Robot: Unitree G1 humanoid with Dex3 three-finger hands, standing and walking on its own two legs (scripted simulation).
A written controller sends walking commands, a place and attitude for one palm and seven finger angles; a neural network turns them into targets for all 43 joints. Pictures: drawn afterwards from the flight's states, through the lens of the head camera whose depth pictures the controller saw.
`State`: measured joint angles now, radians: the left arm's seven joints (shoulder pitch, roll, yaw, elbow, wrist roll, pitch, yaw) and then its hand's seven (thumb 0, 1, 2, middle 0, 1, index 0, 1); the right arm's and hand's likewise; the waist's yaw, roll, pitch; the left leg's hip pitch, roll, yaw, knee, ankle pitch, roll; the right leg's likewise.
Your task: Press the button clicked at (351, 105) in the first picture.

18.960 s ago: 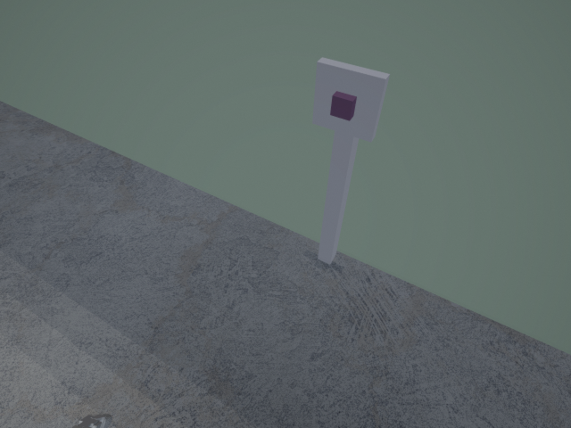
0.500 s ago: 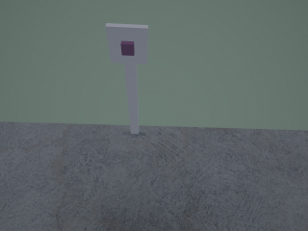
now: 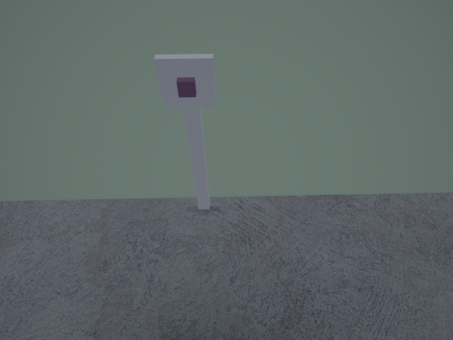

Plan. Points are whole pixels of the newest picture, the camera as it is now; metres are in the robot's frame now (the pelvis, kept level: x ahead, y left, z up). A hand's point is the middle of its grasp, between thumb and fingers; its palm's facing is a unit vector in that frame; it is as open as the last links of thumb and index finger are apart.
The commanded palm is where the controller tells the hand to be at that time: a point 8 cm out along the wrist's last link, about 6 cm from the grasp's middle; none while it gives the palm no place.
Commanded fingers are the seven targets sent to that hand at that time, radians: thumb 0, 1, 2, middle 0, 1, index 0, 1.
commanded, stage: let the arm hang, fingers relaxed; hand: left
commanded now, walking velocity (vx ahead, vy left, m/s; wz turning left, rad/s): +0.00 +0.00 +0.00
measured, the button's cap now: (186, 86) +0.84 +0.17 +0.00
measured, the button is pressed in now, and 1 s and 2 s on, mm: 0 0 0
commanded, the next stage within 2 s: stand and wait in 0.26 s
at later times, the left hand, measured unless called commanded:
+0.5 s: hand out of the picture +0.00 +0.16 -0.17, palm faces +0.03 -0.98 -0.21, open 7.3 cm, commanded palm none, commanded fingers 0.00 0.90 0.90 -0.20 -0.30 -0.20 -0.30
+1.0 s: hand out of the picture +0.05 +0.18 -0.17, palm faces +0.01 -0.97 -0.25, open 7.3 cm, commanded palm none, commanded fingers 0.00 0.90 0.90 -0.20 -0.30 -0.20 -0.30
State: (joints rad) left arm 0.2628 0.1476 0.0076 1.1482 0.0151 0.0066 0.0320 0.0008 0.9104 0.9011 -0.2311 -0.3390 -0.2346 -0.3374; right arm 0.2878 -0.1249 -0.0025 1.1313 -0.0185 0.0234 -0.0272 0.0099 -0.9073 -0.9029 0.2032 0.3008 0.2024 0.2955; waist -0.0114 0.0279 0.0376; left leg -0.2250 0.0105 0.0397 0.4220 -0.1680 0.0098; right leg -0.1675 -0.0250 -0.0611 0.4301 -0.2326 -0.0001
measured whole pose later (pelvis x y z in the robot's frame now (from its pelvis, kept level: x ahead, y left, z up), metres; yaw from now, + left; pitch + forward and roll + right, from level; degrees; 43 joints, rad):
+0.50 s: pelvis +0.01 -0.01 +0.00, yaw +0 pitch -2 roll +0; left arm 0.27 0.15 0.02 1.16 0.01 0.00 0.03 0.00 0.91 0.90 -0.20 -0.30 -0.20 -0.30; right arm 0.28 -0.14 -0.01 1.14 -0.01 0.01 -0.03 0.01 -0.90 -0.90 0.20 0.30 0.20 0.30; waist -0.01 0.02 0.05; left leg -0.21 0.03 0.03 0.41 -0.18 -0.01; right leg -0.15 -0.01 -0.07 0.41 -0.24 -0.02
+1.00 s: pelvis +0.02 -0.02 +0.00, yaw +0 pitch -2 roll +0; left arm 0.20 0.20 0.02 1.15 0.01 -0.01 0.02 0.00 0.91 0.90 -0.20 -0.30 -0.20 -0.30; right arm 0.21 -0.20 -0.01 1.13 -0.02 0.01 -0.03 0.01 -0.90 -0.90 0.20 0.30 0.20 0.30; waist -0.01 0.02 0.06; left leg -0.18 0.04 0.03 0.38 -0.17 -0.02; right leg -0.11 0.01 -0.07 0.37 -0.23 -0.03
